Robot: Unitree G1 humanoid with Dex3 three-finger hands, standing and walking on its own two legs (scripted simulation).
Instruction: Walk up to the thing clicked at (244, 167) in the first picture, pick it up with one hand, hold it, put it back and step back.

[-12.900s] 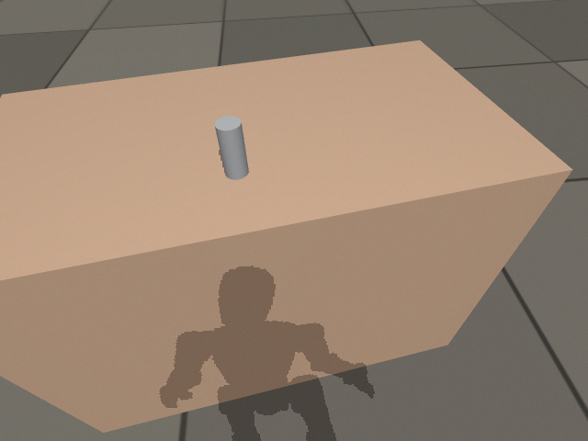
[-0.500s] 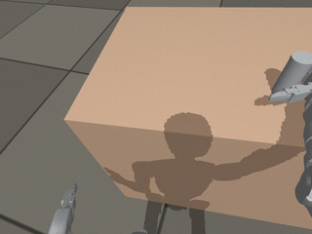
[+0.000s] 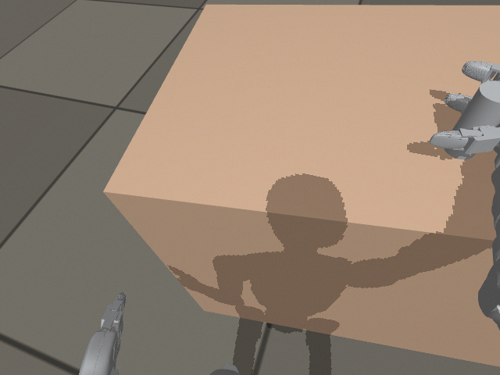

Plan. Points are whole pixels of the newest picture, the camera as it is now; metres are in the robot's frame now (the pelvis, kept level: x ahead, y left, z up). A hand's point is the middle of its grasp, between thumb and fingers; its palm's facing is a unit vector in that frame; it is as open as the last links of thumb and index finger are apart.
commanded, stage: close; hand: right
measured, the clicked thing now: (477, 123) +0.49 -0.26 +0.12
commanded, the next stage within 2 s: settle in 0.22 s
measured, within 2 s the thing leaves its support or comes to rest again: leaves its support in 0.40 s
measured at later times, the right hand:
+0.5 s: hand (472, 111) +0.50 -0.25 +0.14, palm faces +0.24 +0.97 +0.02, open 5.9 cm
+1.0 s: hand (490, 80) +0.50 -0.25 +0.19, palm faces +0.25 +0.97 +0.02, open 5.9 cm
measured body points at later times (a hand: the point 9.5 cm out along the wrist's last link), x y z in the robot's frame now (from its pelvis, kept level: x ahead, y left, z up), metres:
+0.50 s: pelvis +0.01 +0.00 +0.00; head +0.08 -0.02 +0.44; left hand +0.15 +0.26 -0.04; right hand +0.48 -0.30 +0.14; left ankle +0.02 +0.15 -0.70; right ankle +0.00 -0.12 -0.70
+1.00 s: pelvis +0.01 +0.00 +0.01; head +0.07 -0.01 +0.46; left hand +0.16 +0.26 -0.04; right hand +0.48 -0.30 +0.19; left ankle +0.02 +0.15 -0.70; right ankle +0.00 -0.12 -0.70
